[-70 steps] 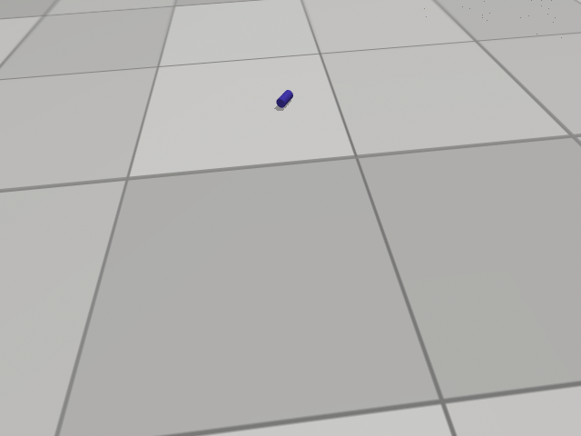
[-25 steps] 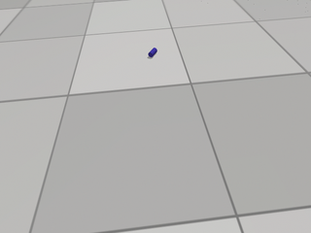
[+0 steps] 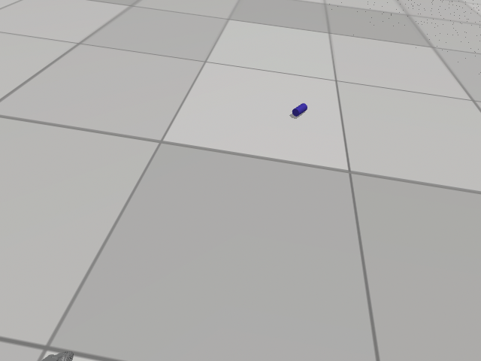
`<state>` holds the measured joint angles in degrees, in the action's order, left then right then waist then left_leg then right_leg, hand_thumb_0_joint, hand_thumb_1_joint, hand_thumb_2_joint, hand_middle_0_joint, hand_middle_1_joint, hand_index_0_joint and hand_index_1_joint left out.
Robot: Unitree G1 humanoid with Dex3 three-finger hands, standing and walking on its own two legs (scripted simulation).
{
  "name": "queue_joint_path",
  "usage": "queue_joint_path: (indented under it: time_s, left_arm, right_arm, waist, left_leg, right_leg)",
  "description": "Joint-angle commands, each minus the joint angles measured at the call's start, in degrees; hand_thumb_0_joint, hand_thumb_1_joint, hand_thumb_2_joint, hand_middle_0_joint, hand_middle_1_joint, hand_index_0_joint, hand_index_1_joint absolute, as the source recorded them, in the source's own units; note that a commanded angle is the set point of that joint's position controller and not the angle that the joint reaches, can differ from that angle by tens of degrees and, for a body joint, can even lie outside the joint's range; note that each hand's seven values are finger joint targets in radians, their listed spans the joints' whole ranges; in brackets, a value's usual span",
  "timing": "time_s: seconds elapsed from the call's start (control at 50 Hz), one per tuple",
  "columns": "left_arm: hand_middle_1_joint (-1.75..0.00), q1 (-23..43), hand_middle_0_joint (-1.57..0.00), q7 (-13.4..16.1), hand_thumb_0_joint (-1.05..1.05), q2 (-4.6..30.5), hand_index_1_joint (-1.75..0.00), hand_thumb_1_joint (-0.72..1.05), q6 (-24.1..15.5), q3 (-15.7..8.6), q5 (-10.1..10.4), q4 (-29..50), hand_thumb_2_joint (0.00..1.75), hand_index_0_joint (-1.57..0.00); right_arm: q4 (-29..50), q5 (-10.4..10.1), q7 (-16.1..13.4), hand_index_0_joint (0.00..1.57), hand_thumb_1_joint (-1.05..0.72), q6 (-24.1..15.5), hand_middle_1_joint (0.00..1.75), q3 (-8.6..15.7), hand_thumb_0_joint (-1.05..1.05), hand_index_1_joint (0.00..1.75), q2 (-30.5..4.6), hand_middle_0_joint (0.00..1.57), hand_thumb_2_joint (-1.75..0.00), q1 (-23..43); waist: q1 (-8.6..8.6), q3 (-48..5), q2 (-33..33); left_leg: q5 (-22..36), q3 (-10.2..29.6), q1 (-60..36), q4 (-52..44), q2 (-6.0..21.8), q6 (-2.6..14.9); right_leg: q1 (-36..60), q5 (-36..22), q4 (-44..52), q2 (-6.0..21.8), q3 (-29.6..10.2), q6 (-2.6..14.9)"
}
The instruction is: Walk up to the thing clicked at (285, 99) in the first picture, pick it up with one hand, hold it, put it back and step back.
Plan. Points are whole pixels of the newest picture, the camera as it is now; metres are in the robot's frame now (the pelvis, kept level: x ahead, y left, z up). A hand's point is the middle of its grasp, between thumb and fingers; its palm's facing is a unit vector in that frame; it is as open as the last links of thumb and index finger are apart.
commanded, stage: walk up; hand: left
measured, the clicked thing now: (299, 109) +1.99 -0.48 -0.73
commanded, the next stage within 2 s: none
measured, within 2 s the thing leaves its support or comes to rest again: neither
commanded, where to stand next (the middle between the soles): +1.87 -0.91 m, yaw +48 degrees
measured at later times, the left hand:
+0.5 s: hand (119, 297) +0.28 +0.26 -0.14, palm faces +0.20 -0.93 -0.32, open 7.4 cm
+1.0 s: hand (182, 244) +0.44 +0.16 -0.18, palm faces +0.38 -0.88 -0.29, open 7.4 cm
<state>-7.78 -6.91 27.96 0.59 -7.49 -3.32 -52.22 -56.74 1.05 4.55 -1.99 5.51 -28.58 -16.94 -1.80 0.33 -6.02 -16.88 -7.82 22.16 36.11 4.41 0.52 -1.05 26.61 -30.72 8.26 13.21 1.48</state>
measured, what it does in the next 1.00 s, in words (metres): walks ahead, turning left: right foot, then left foot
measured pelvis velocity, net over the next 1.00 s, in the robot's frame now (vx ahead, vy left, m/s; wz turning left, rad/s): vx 0.53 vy -0.10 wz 0.45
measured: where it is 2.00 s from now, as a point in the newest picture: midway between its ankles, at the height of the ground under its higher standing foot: (286, 207)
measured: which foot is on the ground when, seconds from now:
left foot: down 0.00-0.56, up 0.58-0.88, down 0.90-1.00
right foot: down 0.00-0.00, up 0.02-0.50, down 0.52-0.92, up 0.94-1.00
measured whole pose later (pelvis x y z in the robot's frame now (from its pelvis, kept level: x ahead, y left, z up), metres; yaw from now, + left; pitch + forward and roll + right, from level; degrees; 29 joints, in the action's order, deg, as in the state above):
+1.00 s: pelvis +0.53 -0.10 -0.02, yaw +26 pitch -2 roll +1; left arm -17.8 -5.9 26.6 3.0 -4.4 -2.9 -47.1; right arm -46.2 -1.0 -3.3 -6.6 2.8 -24.8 -16.4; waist -3.4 4.9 -6.9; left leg -15.2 -7.0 25.5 42.1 0.3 3.7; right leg -19.8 27.2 -69.0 0.7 1.7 0.9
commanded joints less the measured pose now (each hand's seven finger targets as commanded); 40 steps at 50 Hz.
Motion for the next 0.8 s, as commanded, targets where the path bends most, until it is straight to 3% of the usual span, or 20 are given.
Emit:
queue_joint_path:
  time_s: [0.0,0.02,0.04,0.06,0.1,0.14,0.2,0.26,0.36,0.42,0.46,0.48,0.5,0.52,0.54,0.56,0.6,0.64,0.72,0.78]
  left_arm:
    - [-0.3,17.29,-0.2,-0.5,0.0,1.48,-0.3,0.9,-0.76,0.91,0.11,12.63,0.9,-0.2]
    - [-0.3,14.61,-0.2,-1.08,0.0,6.28,-0.3,0.9,-0.86,1.07,0.77,14.15,0.9,-0.2]
    - [-0.3,10.7,-0.2,-1.29,0.0,10.47,-0.3,0.9,-1.03,0.82,0.18,11.54,0.9,-0.2]
    - [-0.3,6.05,-0.2,-1.36,0.0,11.91,-0.3,0.9,-0.84,0.49,1.07,8.43,0.9,-0.2]
    - [-0.3,3.6,-0.2,-1.22,0.0,13.63,-0.3,0.9,-0.35,-0.51,1.57,4.09,0.9,-0.2]
    - [-0.3,3.03,-0.2,-1.89,0.0,13.39,-0.3,0.9,0.29,-0.76,1.24,3.68,0.9,-0.2]
    - [-0.3,5.19,-0.2,-2.72,0.0,12.65,-0.3,0.9,1.15,-1.37,0.3,3.9,0.9,-0.2]
    - [-0.3,7.09,-0.2,-3.05,0.0,11.69,-0.3,0.9,1.27,-1.25,0.1,5.15,0.9,-0.2]
    - [-0.3,14.41,-0.2,-2.88,0.0,9.54,-0.3,0.9,0.4,-0.79,0.27,8.31,0.9,-0.2]
    - [-0.3,15.96,-0.2,-2.68,0.0,9.12,-0.3,0.9,-0.31,-0.98,0.6,10.02,0.9,-0.2]
    - [-0.3,13.31,-0.2,-2.2,0.0,8.88,-0.3,0.9,-0.82,-1.41,0.6,9.43,0.9,-0.2]
    - [-0.3,8.13,-0.2,-1.83,0.0,8.91,-0.3,0.9,-1.17,-1.89,0.72,8.14,0.9,-0.2]
    - [-0.3,-2.12,-0.2,-1.16,0.0,10.9,-0.3,0.9,-1.83,-3.11,0.77,4.75,0.9,-0.2]
    - [-0.3,-13.4,-0.2,-0.06,0.0,17.37,-0.3,0.9,-2.65,-5.19,-0.13,1.86,0.9,-0.2]
    - [-0.3,-13.36,-0.2,0.81,0.0,23.25,-0.3,0.9,-2.69,-5.26,0.77,1.76,0.9,-0.2]
    - [-0.3,-6.05,-0.2,1.4,0.0,21.72,-0.3,0.9,-2.77,-4.72,1.12,4.61,0.9,-0.2]
    - [-0.3,-2.16,-0.2,1.79,0.0,15.48,-0.3,0.9,-2.85,-2.91,1.77,5.65,0.9,-0.2]
    - [-0.3,-0.15,-0.2,1.95,0.0,12.2,-0.3,0.9,-3.13,-1.8,1.39,6.24,0.9,-0.2]
    - [-0.3,-1.18,-0.2,1.1,0.0,10.67,-0.3,0.9,-2.91,-1.2,1.19,8.67,0.9,-0.2]
    - [-0.3,-0.99,-0.2,0.54,0.0,9.98,-0.3,0.9,-2.17,-0.86,0.8,11.05,0.9,-0.2]
  right_arm:
    - [0.48,0.99,-4.77,0.2,-0.9,-1.33,0.3,6.02,0.0,0.3,-20.56,0.2,-0.9,-17.72]
    - [4.98,-1.29,-4.97,0.2,-0.9,-2.08,0.3,5.54,0.0,0.3,-24.21,0.2,-0.9,-6.22]
    - [6.92,-2.47,-5.47,0.2,-0.9,-2.95,0.3,4.87,0.0,0.3,-23.17,0.2,-0.9,1.32]
    - [7.84,-2.08,-5.89,0.2,-0.9,-3.84,0.3,3.53,0.0,0.3,-20.9,0.2,-0.9,4.19]
    - [7.46,-1.69,-6.1,0.2,-0.9,-4.92,0.3,2.84,0.0,0.3,-17.91,0.2,-0.9,4.71]
    - [6.26,-1.4,-5.64,0.2,-0.9,-5.51,0.3,2.67,0.0,0.3,-17.32,0.2,-0.9,3.95]
    - [5.23,-1.12,-5.55,0.2,-0.9,-6.55,0.3,2.53,0.0,0.3,-16.58,0.2,-0.9,-0.09]
    - [5.41,-1.32,-5.82,0.2,-0.9,-6.99,0.3,2.86,0.0,0.3,-15.85,0.2,-0.9,-1.33]
    - [5.65,-0.62,-6.25,0.2,-0.9,-6.54,0.3,2.8,0.0,0.3,-15.78,0.2,-0.9,-5.61]
    - [6.64,0.09,-6.9,0.2,-0.9,-6.32,0.3,2.93,0.0,0.3,-16.45,0.2,-0.9,-5.02]
    - [7.12,0.67,-7.16,0.2,-0.9,-5.79,0.3,2.77,0.0,0.3,-16.36,0.2,-0.9,-4.09]
    - [8.07,0.57,-7.37,0.2,-0.9,-5.49,0.3,2.8,0.0,0.3,-16.4,0.2,-0.9,-1.67]
    - [8.89,0.3,-7.4,0.2,-0.9,-5.11,0.3,2.15,0.0,0.3,-14.79,0.2,-0.9,0.29]
    - [10.47,0.18,-7.55,0.2,-0.9,-5.25,0.3,-0.25,0.0,0.3,-7.86,0.2,-0.9,-0.92]
    - [12.78,-0.87,-7.88,0.2,-0.9,-5.3,0.3,-0.99,0.0,0.3,-6.67,0.2,-0.9,0.12]
    - [10.31,-0.01,-8.45,0.2,-0.9,-5.1,0.3,-0.51,0.0,0.3,-9.25,0.2,-0.9,-0.2]
    - [6.79,-1.3,-7.21,0.2,-0.9,-5.36,0.3,0.11,0.0,0.3,-11.21,0.2,-0.9,0.06]
    - [5.92,-0.98,-6.26,0.2,-0.9,-5.29,0.3,0.49,0.0,0.3,-10.67,0.2,-0.9,-2.18]
    - [8.47,-0.76,-5.08,0.2,-0.9,-4.58,0.3,0.7,0.0,0.3,-9.19,0.2,-0.9,0.95]
    - [9.27,-1.56,-5.2,0.2,-0.9,-4.64,0.3,0.78,0.0,0.3,-7.73,0.2,-0.9,-0.8]
  waist:
    - [12.01,1.78,26.19]
    - [5.84,2.89,17.46]
    - [1.25,4.3,10.39]
    - [-1.1,2.63,7.72]
    - [-1.12,1.8,7.21]
    - [-0.87,3.31,10.2]
    - [-0.12,4.02,10.17]
    - [0.53,2.28,9.77]
    - [3.19,3.37,10.41]
    - [2.78,2.76,13.47]
    - [1.18,1.2,14.97]
    - [-1.99,-1.29,15.43]
    - [-7.48,-6.19,8.96]
    - [-12.54,-10.53,-9.7]
    - [-11.21,-8.01,-23.08]
    - [-8.36,-6.82,-15.31]
    - [-4.44,-3.24,-3.62]
    - [-1.54,0.53,-5.27]
    - [-2.15,5.05,-5.64]
    - [-1.28,2.1,-2.97]
  left_leg:
    - [-31.72,36.41,-28.66,-21.63,12.06,6.43]
    - [-46.81,62.25,-15.3,-39.52,23.03,13.98]
    - [-45.52,60.33,-11.66,-40.05,24.37,14.61]
    - [-36.72,49.52,-13.62,-34.42,21.9,13.68]
    - [-23.16,32.25,-9.93,-29.51,14.22,8.91]
    - [-21.04,25.72,-4.92,-29.57,10.9,7.84]
    - [-22.26,25.32,-7.73,-30.26,8.94,9.0]
    - [-14.1,22.24,-12.48,-28.7,6.93,8.76]
    - [-5.38,20.97,-17.0,-24.31,7.06,10.85]
    - [4.03,20.92,-17.84,-19.44,8.69,11.14]
    - [17.08,19.89,-16.88,-12.77,8.5,10.65]
    - [22.72,18.29,-13.5,-5.42,8.24,9.63]
    - [23.94,14.92,-4.75,10.24,5.01,7.29]
    - [12.79,8.62,11.61,31.52,-2.56,4.61]
    - [-14.62,2.47,29.54,40.46,-9.65,3.34]
    - [-12.63,8.67,28.11,45.82,-3.09,3.53]
    - [-2.74,10.8,21.03,37.68,0.95,4.34]
    - [-2.92,9.08,15.55,27.87,2.34,2.76]
    - [1.28,3.52,13.76,12.99,0.26,1.42]
    - [11.11,0.82,-0.62,4.93,-1.59,2.11]
  right_leg:
    - [-46.9,9.66,-41.82,-8.64,-7.75,1.55]
    - [-45.12,3.03,-44.6,-6.08,-18.55,1.31]
    - [-41.32,1.03,-45.15,-2.29,-21.42,0.5]
    - [-39.57,-0.61,-43.07,-0.65,-21.56,-0.56]
    - [-32.98,-3.42,-34.39,0.37,-20.56,-1.9]
    - [-30.34,-7.77,-31.84,-0.07,-18.99,-3.01]
    - [-35.37,-16.77,-30.17,-0.49,-17.45,-4.18]
    - [-37.91,-20.57,-27.62,-0.66,-16.99,-5.09]
    - [-38.49,-18.11,-15.96,0.46,-17.37,-4.3]
    - [-33.41,-12.23,-8.17,1.19,-17.06,-3.04]
    - [-28.22,-7.95,-5.97,-0.97,-13.94,-1.98]
    - [-19.85,-7.09,-3.18,-2.34,-12.74,-0.88]
    - [-3.34,-9.55,2.08,-3.79,-13.19,0.85]
    - [10.37,2.86,7.89,2.68,-23.97,1.89]
    - [14.65,10.37,22.18,15.97,-48.32,4.14]
    - [9.48,7.62,20.7,18.17,-50.49,7.2]
    - [-0.35,1.67,15.7,11.56,-31.54,7.89]
    - [-6.72,-9.99,13.69,7.89,-20.56,9.3]
    - [-10.54,-12.44,17.48,6.08,-12.5,10.6]
    - [-15.38,-11.91,14.67,4.91,-8.14,9.81]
